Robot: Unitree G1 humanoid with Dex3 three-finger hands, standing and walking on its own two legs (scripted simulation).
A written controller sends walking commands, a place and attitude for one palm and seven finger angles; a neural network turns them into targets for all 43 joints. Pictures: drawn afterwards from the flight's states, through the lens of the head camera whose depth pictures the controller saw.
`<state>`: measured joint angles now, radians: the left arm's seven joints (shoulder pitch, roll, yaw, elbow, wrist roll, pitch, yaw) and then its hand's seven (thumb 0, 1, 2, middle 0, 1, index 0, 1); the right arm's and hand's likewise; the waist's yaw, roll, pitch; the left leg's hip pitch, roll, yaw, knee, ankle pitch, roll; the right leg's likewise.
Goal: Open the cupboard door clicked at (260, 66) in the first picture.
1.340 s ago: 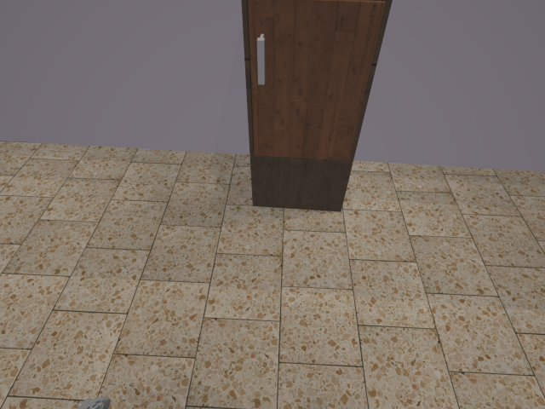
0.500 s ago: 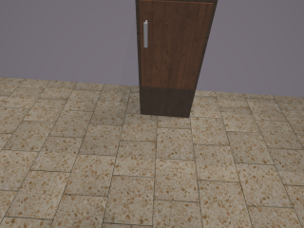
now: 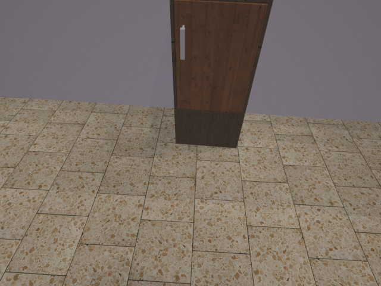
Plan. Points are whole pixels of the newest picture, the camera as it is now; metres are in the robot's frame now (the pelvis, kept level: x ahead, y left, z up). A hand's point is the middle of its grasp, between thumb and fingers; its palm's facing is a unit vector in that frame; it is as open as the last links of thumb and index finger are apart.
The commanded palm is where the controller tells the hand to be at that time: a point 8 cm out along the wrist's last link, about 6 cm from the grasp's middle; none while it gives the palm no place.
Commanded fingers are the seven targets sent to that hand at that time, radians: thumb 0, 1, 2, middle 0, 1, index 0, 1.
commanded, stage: look at it before walking up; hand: left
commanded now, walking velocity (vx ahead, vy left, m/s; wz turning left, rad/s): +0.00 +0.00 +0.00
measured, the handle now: (183, 42) +1.14 +0.11 +0.00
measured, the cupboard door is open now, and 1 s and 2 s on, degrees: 0 0 0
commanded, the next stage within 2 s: walk to a spot facing it in 0.10 s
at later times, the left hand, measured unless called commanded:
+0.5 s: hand out of the picture +0.04 +0.20 -0.19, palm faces -0.03 -0.98 -0.20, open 7.4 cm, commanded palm none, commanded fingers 0.00 0.90 0.90 -0.20 -0.30 -0.20 -0.30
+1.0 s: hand (156, 218) +0.34 +0.13 -0.19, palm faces -0.23 -0.94 -0.26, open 7.3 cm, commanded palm none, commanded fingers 0.00 0.90 0.90 -0.20 -0.30 -0.20 -0.30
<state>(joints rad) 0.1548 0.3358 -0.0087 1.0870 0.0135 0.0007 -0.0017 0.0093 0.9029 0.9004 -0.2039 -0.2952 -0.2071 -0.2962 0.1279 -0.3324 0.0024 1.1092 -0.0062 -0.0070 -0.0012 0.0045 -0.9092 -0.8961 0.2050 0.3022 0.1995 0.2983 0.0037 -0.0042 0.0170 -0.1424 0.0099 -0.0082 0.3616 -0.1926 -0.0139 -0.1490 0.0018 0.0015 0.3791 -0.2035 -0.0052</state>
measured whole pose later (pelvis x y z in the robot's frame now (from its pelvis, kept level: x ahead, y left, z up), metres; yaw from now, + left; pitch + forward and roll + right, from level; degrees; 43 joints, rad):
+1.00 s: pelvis +0.20 -0.05 -0.03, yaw -15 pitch -2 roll -1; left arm 0.17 0.23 0.06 0.97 0.02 -0.03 0.01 0.01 0.92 0.90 -0.20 -0.29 -0.20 -0.30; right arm 0.36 -0.16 -0.05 1.13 -0.02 -0.01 -0.02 0.01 -0.91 -0.90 0.20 0.30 0.20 0.30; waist -0.03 0.01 0.10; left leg -0.37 0.13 0.06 1.30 -0.42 0.01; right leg -0.40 0.02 -0.15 0.65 -0.22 -0.09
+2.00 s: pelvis +0.37 -0.05 -0.01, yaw -2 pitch +0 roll +0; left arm 0.39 0.16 0.04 1.12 0.03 0.02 0.00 0.01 0.91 0.90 -0.20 -0.29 -0.20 -0.30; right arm 0.26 -0.15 -0.04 1.03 -0.03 -0.04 -0.01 0.00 -0.91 -0.90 0.20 0.30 0.19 0.30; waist 0.02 -0.05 0.00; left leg -0.22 0.04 0.14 0.56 -0.33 0.02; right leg -0.33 -0.09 -0.09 0.90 -0.47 0.01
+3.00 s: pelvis +0.56 -0.09 -0.01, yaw -2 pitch -1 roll +0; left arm 0.24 0.19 0.06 1.01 0.02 0.04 0.03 0.01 0.91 0.90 -0.20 -0.29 -0.20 -0.30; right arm 0.10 -0.15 -0.06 1.02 -0.02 0.03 -0.03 -0.01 -0.92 -0.90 0.21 0.30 0.20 0.30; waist 0.01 0.01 0.07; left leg -0.33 0.09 0.14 0.50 -0.16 0.01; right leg -0.31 -0.05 -0.06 0.71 -0.41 0.02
